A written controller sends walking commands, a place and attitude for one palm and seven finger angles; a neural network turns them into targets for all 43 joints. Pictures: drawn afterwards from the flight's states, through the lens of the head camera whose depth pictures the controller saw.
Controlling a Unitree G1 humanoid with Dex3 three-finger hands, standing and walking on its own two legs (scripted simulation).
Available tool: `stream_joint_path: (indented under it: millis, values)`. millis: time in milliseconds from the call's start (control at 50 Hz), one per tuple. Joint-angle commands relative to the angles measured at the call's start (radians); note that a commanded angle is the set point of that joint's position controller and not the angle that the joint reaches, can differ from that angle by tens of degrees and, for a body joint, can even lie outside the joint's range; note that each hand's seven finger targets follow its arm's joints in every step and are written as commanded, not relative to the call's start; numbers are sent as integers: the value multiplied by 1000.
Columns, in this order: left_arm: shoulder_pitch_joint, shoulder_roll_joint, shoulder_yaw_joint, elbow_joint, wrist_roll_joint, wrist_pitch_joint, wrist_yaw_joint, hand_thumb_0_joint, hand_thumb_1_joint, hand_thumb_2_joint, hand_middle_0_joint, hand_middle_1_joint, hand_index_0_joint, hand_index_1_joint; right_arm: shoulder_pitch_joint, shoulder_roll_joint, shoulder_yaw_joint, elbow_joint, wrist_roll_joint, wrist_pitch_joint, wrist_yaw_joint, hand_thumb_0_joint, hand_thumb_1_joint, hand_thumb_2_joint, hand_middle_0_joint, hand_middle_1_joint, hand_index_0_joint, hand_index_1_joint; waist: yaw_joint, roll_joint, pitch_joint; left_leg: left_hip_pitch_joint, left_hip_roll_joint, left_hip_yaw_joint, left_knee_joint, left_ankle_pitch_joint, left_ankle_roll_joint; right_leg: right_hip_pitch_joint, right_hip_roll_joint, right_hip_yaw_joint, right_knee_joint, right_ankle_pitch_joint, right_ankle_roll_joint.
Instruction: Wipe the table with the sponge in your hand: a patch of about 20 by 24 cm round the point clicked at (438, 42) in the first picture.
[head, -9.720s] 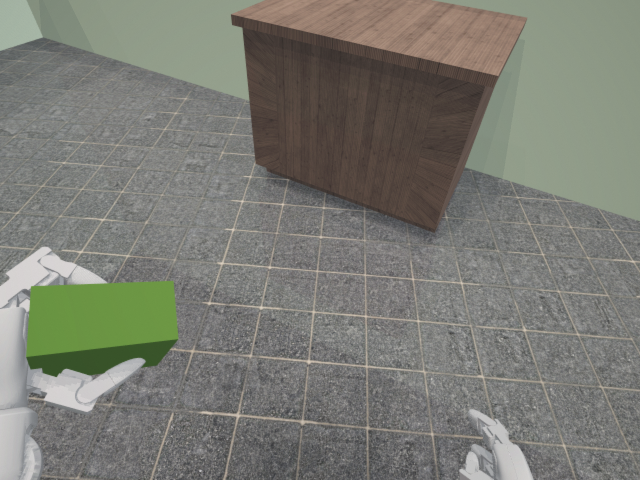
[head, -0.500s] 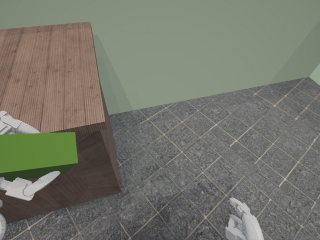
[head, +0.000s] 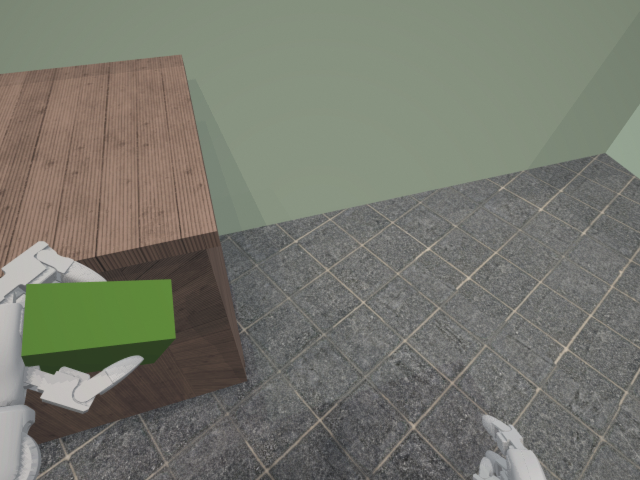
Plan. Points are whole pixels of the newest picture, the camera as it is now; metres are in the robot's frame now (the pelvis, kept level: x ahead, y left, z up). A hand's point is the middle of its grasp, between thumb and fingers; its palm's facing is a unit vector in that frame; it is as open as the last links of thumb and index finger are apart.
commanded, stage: come to a stop and stand still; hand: left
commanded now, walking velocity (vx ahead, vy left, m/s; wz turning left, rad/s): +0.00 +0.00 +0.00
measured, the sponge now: (120, 328) +0.22 +0.21 +0.14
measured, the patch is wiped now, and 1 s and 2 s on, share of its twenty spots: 0.00 0.00 0.00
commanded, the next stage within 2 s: look again from close up in 0.10 s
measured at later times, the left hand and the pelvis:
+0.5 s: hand (71, 309) +0.24 +0.27 +0.14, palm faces +0.28 -0.89 -0.36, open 10.0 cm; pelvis +0.02 +0.04 +0.00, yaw -1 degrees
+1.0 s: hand (60, 244) +0.31 +0.30 +0.16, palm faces +0.35 -0.86 -0.38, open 10.0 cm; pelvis +0.07 +0.06 -0.01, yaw -3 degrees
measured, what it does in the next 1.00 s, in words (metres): shifts its weight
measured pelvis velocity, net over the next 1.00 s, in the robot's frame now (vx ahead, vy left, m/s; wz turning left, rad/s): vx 0.07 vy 0.06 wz -0.06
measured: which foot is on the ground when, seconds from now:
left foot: down 0.00-1.00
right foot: down 0.00-1.00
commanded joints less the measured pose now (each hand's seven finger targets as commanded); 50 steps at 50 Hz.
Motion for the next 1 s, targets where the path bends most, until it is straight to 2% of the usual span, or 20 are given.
stream_joint_path:
  millis: [0, 60, 160, 180, 200, 220, 240, 260, 300, 340, 360, 400, 440, 460, 540, 620, 680, 840, 860, 980]
  values:
    - [-58, 188, 130, -253, -14, -78, 26, 0, 100, 1300, -1200, -1600, -1200, -1600, -98, -87, -35, -152, 0, -63, -5, 0, -900, -900, 200, 300, 200, 300, -2, 26, -113, -7, 44, -65, -66, -192, 3, 3, -138, 198, -186, -179, -9]
    - [-67, 193, 137, -231, -21, -67, 27, 0, 100, 1300, -1200, -1600, -1200, -1600, -102, -89, -36, -148, 0, -56, -9, 0, -900, -900, 200, 300, 200, 300, -9, 6, -95, 39, 42, -65, -38, -167, -4, -69, -149, 201, -211, -226, -15]
    - [-77, 177, 130, -194, -24, -65, 22, 0, 100, 1300, -1200, -1600, -1200, -1600, -113, -92, -28, -152, 4, -52, -15, 0, -900, -900, 200, 300, 200, 300, -2, 59, -83, -16, 90, -119, -155, -153, 12, 9, -73, 120, -132, -134, 18]
    - [-1048, 990, 725, -379, 98, -156, 3, 0, 100, 1300, -1200, -1600, -1200, -1600, -6, -127, -72, -132, -45, -106, -16, 0, -900, -900, 200, 300, 200, 300, 70, -180, 18, -131, 51, -40, 65, -57, 28, -67, -139, 260, -272, 107, 58]
    - [-539, 386, 285, 141, 11, -106, -40, 0, 100, 1300, -1200, -1600, -1200, -1600, -53, -9, -13, -93, -4, -112, -4, 0, -900, -900, 200, 300, 200, 300, 10, -213, -142, 20, -68, -46, 123, -52, 11, -84, -207, 271, -215, 35, -41]
    - [-296, 319, 261, 93, -22, -112, -37, 0, 100, 1300, -1200, -1600, -1200, -1600, -71, -55, -39, -144, 8, -120, 1, 0, -900, -900, 200, 300, 200, 300, 60, -152, -87, 34, -31, -36, 98, -47, -1, -64, -206, 328, -268, 19, -18]
    - [-269, 226, 167, 96, -34, -108, -48, 0, 100, 1300, -1200, -1600, -1200, -1600, -54, -85, -46, -145, 10, -128, 13, 0, -900, -900, 200, 300, 200, 300, 41, -92, -126, 49, -27, -44, 28, -69, 1, 4, -210, 282, -237, -42, -42]
    - [-231, 160, 113, 77, -43, -119, -55, 0, 100, 1300, -1200, -1600, -1200, -1600, -75, -81, -46, -146, 17, -141, 24, 0, -900, -900, 200, 300, 200, 300, 42, 68, -162, 114, -35, -29, -39, -53, 4, 10, -177, 249, -192, -44, -50]
    - [-175, 145, 61, -66, -48, -135, -57, 0, 100, 1300, -1200, -1600, -1200, -1600, -80, -95, -43, -146, 15, -148, 46, 0, -900, -900, 200, 300, 200, 300, 44, 76, -169, 123, 2, -83, -106, -47, 15, 5, -121, 188, -165, -134, -12]
    - [-130, 138, 37, -156, -39, -135, -54, 0, 100, 1300, -1200, -1600, -1200, -1600, -102, -95, -36, -164, 13, -152, 53, 0, -900, -900, 200, 300, 200, 300, 45, 76, -129, 17, 48, -151, -211, -191, 40, 48, -72, 138, -115, -172, 14]
    - [-114, 154, 60, -160, -35, -133, -47, 0, 100, 1300, -1200, -1600, -1200, -1600, -122, -98, -33, -170, 15, -155, 54, 0, -900, -900, 200, 300, 200, 300, 47, 106, -104, -35, 76, -175, -268, -273, 47, 75, -51, 114, -67, -147, 20]
    - [-149, 210, 125, -201, -18, -143, -33, 0, 100, 1300, -1200, -1600, -1200, -1600, -116, -99, -33, -179, 13, -156, 51, 0, -900, -900, 200, 300, 200, 300, 45, 42, -102, -118, 102, -223, -308, -332, 60, 141, -34, 90, -21, -95, 23]
    - [-183, 259, 195, -221, -19, -151, -23, 0, 100, 1300, -1200, -1600, -1200, -1600, -113, -97, -33, -184, 7, -157, 43, 0, -900, -900, 200, 300, 200, 300, 39, 6, -119, -87, 92, -204, -266, -265, 60, 146, -40, 95, -49, -45, 20]
    - [-226, 321, 250, -267, -21, -159, -17, 0, 100, 1300, -1200, -1600, -1200, -1600, -120, -100, -31, -184, 2, -156, 38, 0, -900, -900, 200, 300, 200, 300, 36, 60, -130, -69, 85, -191, -265, -251, 53, 143, -36, 96, -49, -45, 20]
    - [-258, 260, 212, -266, -30, -178, -23, 0, 100, 1300, -1200, -1600, -1200, -1600, -100, -92, -30, -177, -5, -165, 35, 0, -900, -900, 200, 300, 200, 300, 27, 159, -171, 21, 68, -180, -217, -77, 29, 139, -37, 93, -58, 55, 7]
    - [-197, 184, 134, -264, -29, -169, -31, 0, 100, 1300, -1200, -1600, -1200, -1600, -85, -104, -37, -163, -13, -169, 50, 0, -900, -900, 200, 300, 200, 300, 20, 162, -257, 151, 50, -125, -103, 178, 9, 123, -46, 89, -67, 156, -7]
    - [-141, 126, 72, -233, -25, -140, -36, 0, 100, 1300, -1200, -1600, -1200, -1600, -80, -114, -42, -165, -14, -151, 61, 0, -900, -900, 200, 300, 200, 300, 8, 108, -246, 145, 44, -110, -71, 170, 4, 100, -46, 94, -49, 159, -20]
    - [-194, 195, 153, -172, -33, -111, -29, 0, 100, 1300, -1200, -1600, -1200, -1600, -116, -118, -36, -198, -9, -73, 41, 0, -900, -900, 200, 300, 200, 300, 5, 51, -140, 41, 51, -111, -91, 10, 6, 53, -44, 112, 31, 81, -38]
    - [-219, 232, 185, -198, -36, -114, -26, 0, 100, 1300, -1200, -1600, -1200, -1600, -123, -118, -34, -206, -10, -70, 36, 0, -900, -900, 200, 300, 200, 300, 6, 70, -138, 47, 50, -104, -86, 42, 1, 51, -46, 110, 46, 102, -40]
    - [-184, 223, 173, -279, -44, -126, -27, 0, 100, 1300, -1200, -1600, -1200, -1600, -124, -118, -36, -219, -6, -67, 47, 0, -900, -900, 200, 300, 200, 300, 5, 94, -223, 113, 51, -67, 20, 304, -16, 88, -66, 119, 116, 232, -51]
